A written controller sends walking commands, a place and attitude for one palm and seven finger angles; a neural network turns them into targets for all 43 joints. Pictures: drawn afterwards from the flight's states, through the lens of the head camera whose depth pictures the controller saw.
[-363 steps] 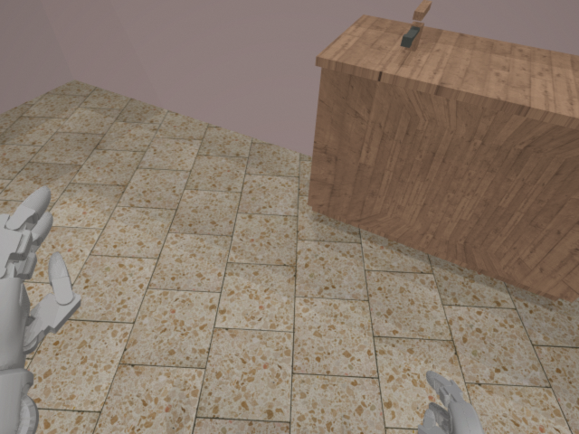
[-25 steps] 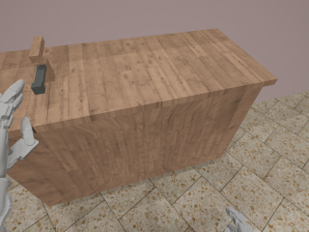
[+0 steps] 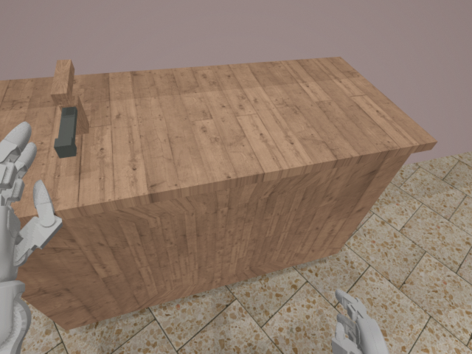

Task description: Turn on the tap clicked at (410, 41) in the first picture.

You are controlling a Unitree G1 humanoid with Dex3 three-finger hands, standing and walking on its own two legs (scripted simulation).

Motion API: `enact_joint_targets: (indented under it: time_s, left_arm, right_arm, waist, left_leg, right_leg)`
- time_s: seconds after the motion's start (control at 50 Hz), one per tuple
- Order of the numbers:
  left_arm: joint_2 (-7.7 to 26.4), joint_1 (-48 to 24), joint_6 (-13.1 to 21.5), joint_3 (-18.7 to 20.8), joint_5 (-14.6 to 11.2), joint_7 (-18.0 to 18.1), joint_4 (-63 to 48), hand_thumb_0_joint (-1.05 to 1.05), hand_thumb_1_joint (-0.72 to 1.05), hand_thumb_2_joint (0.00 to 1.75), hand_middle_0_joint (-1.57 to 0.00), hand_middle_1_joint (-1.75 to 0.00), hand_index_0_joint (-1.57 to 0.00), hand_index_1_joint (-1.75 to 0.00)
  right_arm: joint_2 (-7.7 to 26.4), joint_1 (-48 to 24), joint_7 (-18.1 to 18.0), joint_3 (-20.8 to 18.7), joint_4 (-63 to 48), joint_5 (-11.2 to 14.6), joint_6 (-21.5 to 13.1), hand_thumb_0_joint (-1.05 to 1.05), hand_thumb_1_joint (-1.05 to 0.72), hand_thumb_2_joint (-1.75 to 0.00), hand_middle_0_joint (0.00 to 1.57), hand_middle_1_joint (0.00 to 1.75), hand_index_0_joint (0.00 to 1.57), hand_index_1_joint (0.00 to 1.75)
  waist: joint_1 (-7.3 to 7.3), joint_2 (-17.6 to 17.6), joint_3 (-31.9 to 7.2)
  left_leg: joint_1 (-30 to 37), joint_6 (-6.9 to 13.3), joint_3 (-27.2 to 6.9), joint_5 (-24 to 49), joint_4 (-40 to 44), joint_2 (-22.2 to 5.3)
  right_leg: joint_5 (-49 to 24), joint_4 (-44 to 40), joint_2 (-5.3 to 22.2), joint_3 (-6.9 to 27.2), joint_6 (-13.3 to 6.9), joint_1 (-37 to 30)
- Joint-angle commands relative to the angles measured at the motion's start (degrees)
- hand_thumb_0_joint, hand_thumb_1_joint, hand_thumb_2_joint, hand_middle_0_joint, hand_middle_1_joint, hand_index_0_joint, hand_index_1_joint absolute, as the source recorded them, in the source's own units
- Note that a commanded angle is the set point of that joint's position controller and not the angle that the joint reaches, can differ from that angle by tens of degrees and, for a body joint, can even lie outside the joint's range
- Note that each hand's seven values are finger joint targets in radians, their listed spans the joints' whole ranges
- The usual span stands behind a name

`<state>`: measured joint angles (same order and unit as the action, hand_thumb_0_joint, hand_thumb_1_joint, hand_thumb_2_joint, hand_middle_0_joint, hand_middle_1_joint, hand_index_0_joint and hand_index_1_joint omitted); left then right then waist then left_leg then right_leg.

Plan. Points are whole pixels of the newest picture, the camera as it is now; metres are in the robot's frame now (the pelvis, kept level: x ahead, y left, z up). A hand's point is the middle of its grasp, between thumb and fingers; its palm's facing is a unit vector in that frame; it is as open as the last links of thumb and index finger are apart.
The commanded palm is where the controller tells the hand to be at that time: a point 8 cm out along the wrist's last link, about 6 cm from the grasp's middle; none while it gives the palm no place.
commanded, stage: shuffle to correct the standing spot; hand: left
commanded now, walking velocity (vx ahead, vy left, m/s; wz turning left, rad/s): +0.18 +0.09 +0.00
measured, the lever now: (65, 147) +0.41 +0.37 +0.09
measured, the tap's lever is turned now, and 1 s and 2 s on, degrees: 0 0 0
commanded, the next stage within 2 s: come to a stop and stand still in 0.44 s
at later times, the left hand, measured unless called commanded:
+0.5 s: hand (77, 190) +0.27 +0.26 +0.16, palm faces +0.40 -0.84 -0.36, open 7.5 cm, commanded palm +0.21 +0.29 +0.18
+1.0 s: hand (32, 175) +0.28 +0.32 +0.17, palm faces +0.31 -0.86 -0.39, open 7.5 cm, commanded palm +0.21 +0.36 +0.18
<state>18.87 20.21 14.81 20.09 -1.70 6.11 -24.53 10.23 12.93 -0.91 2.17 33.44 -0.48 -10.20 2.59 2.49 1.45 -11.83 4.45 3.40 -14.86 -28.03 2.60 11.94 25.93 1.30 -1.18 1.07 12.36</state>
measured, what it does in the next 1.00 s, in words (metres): steps on the spot: left foot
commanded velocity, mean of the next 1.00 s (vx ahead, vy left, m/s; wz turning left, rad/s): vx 0.08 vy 0.06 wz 0.00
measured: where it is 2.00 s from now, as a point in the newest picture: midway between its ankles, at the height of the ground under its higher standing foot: outside the picture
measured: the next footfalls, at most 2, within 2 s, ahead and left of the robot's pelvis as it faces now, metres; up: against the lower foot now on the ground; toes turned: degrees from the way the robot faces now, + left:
left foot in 0.88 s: +0.20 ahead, +0.15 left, +0.00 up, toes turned -2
right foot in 1.10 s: +0.10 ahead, -0.02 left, +0.01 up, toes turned -4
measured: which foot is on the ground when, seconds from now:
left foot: down 0.00-0.60, up 0.62-0.86, down 0.88-1.00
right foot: down 0.00-0.88, up 0.90-1.00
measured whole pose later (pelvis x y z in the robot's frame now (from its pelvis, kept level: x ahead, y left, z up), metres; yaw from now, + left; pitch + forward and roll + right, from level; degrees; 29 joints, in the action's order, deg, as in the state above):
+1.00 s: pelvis +0.04 +0.09 -0.01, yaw -2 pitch -4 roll -1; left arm 24.6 19.0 17.9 22.5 -1.9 3.7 -23.9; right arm 9.9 12.0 0.8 -0.6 33.6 0.3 -10.2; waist -0.3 2.7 7.0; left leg -19.7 4.6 1.6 -5.8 -29.4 2.4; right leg 26.0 48.9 0.7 1.0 -0.2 19.6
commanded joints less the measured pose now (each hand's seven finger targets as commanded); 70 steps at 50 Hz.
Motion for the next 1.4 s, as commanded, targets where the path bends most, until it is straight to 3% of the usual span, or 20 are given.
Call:
enact_joint_targets:
  time_s: [0.0,0.32,0.44,0.52,0.56,0.6,0.62,0.64,0.66,0.68,0.74,0.82,0.86,0.9,1.04,1.1,1.16,1.26,1.32,1.38]
  left_arm:
    - [8.81,-4.92,2.05,3.87,0.02,0.53,-10.2,0.0,0.9,0.9,-0.2,-0.3,-0.2,-0.3]
    - [13.3,-1.26,2.77,9.05,-1.72,1.63,-15.7,0.0,0.9,0.9,-0.2,-0.3,-0.2,-0.3]
    - [12.17,-1.14,2.88,8.0,-1.37,0.99,-17.79,0.0,0.9,0.9,-0.2,-0.3,-0.2,-0.3]
    - [11.84,1.33,1.87,8.38,-0.98,1.37,-14.71,0.0,0.9,0.9,-0.2,-0.3,-0.2,-0.3]
    - [13.58,2.06,2.2,9.68,-1.26,1.61,-12.95,0.0,0.9,0.9,-0.2,-0.3,-0.2,-0.3]
    - [12.95,1.25,3.06,9.86,-2.3,1.6,-12.73,0.0,0.9,0.9,-0.2,-0.3,-0.2,-0.3]
    - [14.23,0.98,2.89,11.07,-2.0,1.72,-13.57,0.0,0.9,0.9,-0.2,-0.3,-0.2,-0.3]
    - [45.21,-47.31,8.19,34.21,-0.19,2.1,-23.96,0.0,0.9,0.9,-0.2,-0.3,-0.2,-0.3]
    - [19.41,-18.62,7.7,18.19,-1.61,0.48,5.9,0.0,0.9,0.9,-0.2,-0.3,-0.2,-0.3]
    - [11.94,-15.17,7.72,7.99,-1.94,-0.31,-0.79,0.0,0.9,0.9,-0.2,-0.3,-0.2,-0.3]
    - [9.24,-10.23,6.83,3.17,-1.38,0.45,-5.63,0.0,0.9,0.9,-0.2,-0.3,-0.2,-0.3]
    - [13.3,-5.42,5.54,6.49,-1.72,0.52,-11.01,0.0,0.9,0.9,-0.2,-0.3,-0.2,-0.3]
    - [14.44,-7.49,5.96,8.71,-1.55,-0.17,-12.29,0.0,0.9,0.9,-0.2,-0.3,-0.2,-0.3]
    - [17.76,-7.0,7.04,12.65,-1.34,-0.48,-11.62,0.0,0.9,0.9,-0.2,-0.3,-0.2,-0.3]
    - [14.36,-1.45,6.72,9.53,-0.73,-1.53,-15.46,0.0,0.9,0.9,-0.2,-0.3,-0.2,-0.3]
    - [13.63,-3.72,3.8,8.52,-0.51,-1.37,-9.44,0.0,0.9,0.9,-0.2,-0.3,-0.2,-0.3]
    - [11.43,-5.41,1.67,6.05,-0.31,-0.84,-9.72,0.0,0.9,0.9,-0.2,-0.3,-0.2,-0.3]
    - [10.64,-9.44,0.01,5.0,0.29,-0.11,-11.92,0.0,0.9,0.9,-0.2,-0.3,-0.2,-0.3]
    - [12.65,-5.41,0.06,7.69,-0.02,-0.46,-13.32,0.0,0.9,0.9,-0.2,-0.3,-0.2,-0.3]
    - [13.52,-0.68,0.97,8.06,0.34,-0.58,-13.21,0.0,0.9,0.9,-0.2,-0.3,-0.2,-0.3]
  right_arm:
    - [8.54,-4.65,-0.72,-3.88,-8.95,0.35,-1.17,0.0,-0.9,-0.9,0.2,0.3,0.2,0.3]
    - [8.58,-5.25,-0.53,-4.82,-9.75,1.52,1.72,0.0,-0.9,-0.9,0.2,0.3,0.2,0.3]
    - [8.5,-3.91,-0.05,-5.0,-9.76,0.43,1.73,0.0,-0.9,-0.9,0.2,0.3,0.2,0.3]
    - [9.03,-5.54,0.02,-4.66,-10.71,1.02,2.16,0.0,-0.9,-0.9,0.2,0.3,0.2,0.3]
    - [8.57,-5.52,-0.18,-5.12,-10.67,1.25,2.28,0.0,-0.9,-0.9,0.2,0.3,0.2,0.3]
    - [9.75,-4.07,0.34,-6.04,-9.86,1.07,2.21,0.0,-0.9,-0.9,0.2,0.3,0.2,0.3]
    - [9.34,-4.4,0.75,-5.48,-9.14,1.21,3.27,0.0,-0.9,-0.9,0.2,0.3,0.2,0.3]
    - [2.77,0.75,1.96,-4.15,-5.87,-1.33,-0.67,0.0,-0.9,-0.9,0.2,0.3,0.2,0.3]
    - [5.0,-1.81,2.65,-4.43,-2.48,0.0,-2.26,0.0,-0.9,-0.9,0.2,0.3,0.2,0.3]
    - [6.79,-2.39,3.04,-4.95,-5.6,1.44,-2.59,0.0,-0.9,-0.9,0.2,0.3,0.2,0.3]
    - [7.23,-3.94,3.52,-5.29,-5.42,1.62,-3.14,0.0,-0.9,-0.9,0.2,0.3,0.2,0.3]
    - [8.78,-4.08,2.08,-6.1,-7.21,1.34,-2.9,0.0,-0.9,-0.9,0.2,0.3,0.2,0.3]
    - [10.44,-4.51,1.33,-6.05,-9.1,1.44,-2.62,0.0,-0.9,-0.9,0.2,0.3,0.2,0.3]
    - [8.11,-6.62,1.39,-5.12,-9.13,1.32,-2.61,0.0,-0.9,-0.9,0.2,0.3,0.2,0.3]
    - [8.27,-3.75,2.05,-4.21,-9.7,0.95,-4.22,0.0,-0.9,-0.9,0.2,0.3,0.2,0.3]
    - [8.52,-3.37,1.34,-4.21,-9.03,0.46,-2.77,0.0,-0.9,-0.9,0.2,0.3,0.2,0.3]
    - [7.99,-3.5,0.77,-4.16,-8.61,0.84,-1.76,0.0,-0.9,-0.9,0.2,0.3,0.2,0.3]
    - [7.72,-5.93,-0.09,-3.85,-8.7,0.98,-1.27,0.0,-0.9,-0.9,0.2,0.3,0.2,0.3]
    - [7.26,-5.83,0.42,-5.06,-10.1,0.9,-1.06,0.0,-0.9,-0.9,0.2,0.3,0.2,0.3]
    - [6.84,-4.81,0.68,-4.96,-9.71,1.29,0.21,0.0,-0.9,-0.9,0.2,0.3,0.2,0.3]
  waist:
    - [-1.54,-7.18,-4.63]
    - [-2.43,-2.08,-8.6]
    - [-3.99,-16.14,-5.38]
    - [-1.6,-8.81,-6.51]
    - [-0.34,6.51,-11.9]
    - [-1.06,6.2,-3.07]
    - [-1.35,3.16,-0.52]
    - [-2.21,8.85,4.19]
    - [-1.64,0.32,-6.88]
    - [-0.63,-3.76,-1.33]
    - [-0.33,0.53,-3.96]
    - [-1.02,-0.21,-3.17]
    - [-1.13,-11.5,-0.8]
    - [-1.33,-17.13,-2.11]
    - [-0.86,-13.98,-9.01]
    - [-0.71,-6.54,-6.06]
    - [-1.54,0.73,-4.38]
    - [-0.95,-12.27,-4.11]
    - [0.41,-14.03,-5.6]
    - [-0.46,5.37,-5.42]
  left_leg:
    - [-3.96,-2.36,-8.94,-0.61,8.38,-7.72]
    - [-5.24,-3.86,-3.0,17.27,-10.31,-2.81]
    - [16.8,-1.43,-19.28,39.71,3.22,-13.46]
    - [2.01,-1.48,-7.33,34.28,-5.63,-9.98]
    - [-22.1,-4.43,-1.55,14.85,-31.97,-1.31]
    - [-26.78,-4.27,-10.16,-15.55,-44.63,-3.81]
    - [-26.85,-4.13,-12.42,-16.52,-41.82,-6.47]
    - [-36.23,-7.43,-5.11,-2.83,-50.42,-1.46]
    - [-25.16,-4.88,-16.83,-2.93,-45.24,-3.4]
    - [-20.57,-4.68,-8.55,-4.34,-36.56,-3.32]
    - [-4.77,-4.07,0.06,0.99,-15.15,-1.98]
    - [6.73,-4.04,-1.49,0.99,1.05,-2.49]
    - [-0.71,1.73,-23.77,-5.21,14.77,-14.55]
    - [-7.03,3.9,-30.2,-24.09,22.14,-16.14]
    - [-5.66,-2.07,-14.42,-17.04,15.04,-10.81]
    - [-8.26,-8.07,-10.89,-20.73,12.55,-6.51]
    - [1.29,-5.69,-9.37,-11.26,4.6,-4.59]
    - [-3.2,-8.75,-17.0,-23.12,21.83,-9.96]
    - [-5.9,-14.12,-9.96,-19.58,23.46,-6.9]
    - [4.82,-9.33,-3.14,-15.96,-5.21,-1.52]
  right_leg:
    - [-1.23,1.54,-0.28,0.74,-3.19,-3.29]
    - [-20.43,8.42,7.66,9.58,-8.1,-7.78]
    - [14.89,23.97,-1.98,-3.74,-2.14,18.72]
    - [2.85,4.31,-1.5,-6.32,-3.91,-2.0]
    - [-13.11,-0.61,12.89,16.94,-12.69,-24.38]
    - [-4.05,-8.72,24.51,31.92,-17.98,-8.06]
    - [-2.22,-7.82,23.27,28.13,-16.87,-5.11]
    - [-31.13,-8.89,12.39,20.87,-15.52,-6.75]
    - [-34.09,-2.74,16.22,17.16,-15.21,-8.57]
    - [-33.18,-8.05,14.87,15.25,-13.69,-8.06]
    - [-15.12,-9.43,11.51,5.92,-9.78,-0.81]
    - [11.43,-2.32,7.32,2.73,-5.56,6.73]
    - [15.73,16.81,-1.09,-1.57,-1.18,9.66]
    - [17.66,28.35,-1.77,2.64,-1.32,9.73]
    - [10.56,2.39,-1.48,-3.46,-2.59,-3.38]
    - [12.54,-4.19,0.44,0.35,-5.27,-5.05]
    - [18.78,-7.72,4.26,6.2,-6.5,6.75]
    - [13.95,6.49,-3.52,-1.76,-2.92,-0.02]
    - [13.99,3.98,-5.91,-5.07,-3.08,-7.26]
    - [16.61,-6.82,3.81,4.02,-7.56,8.42]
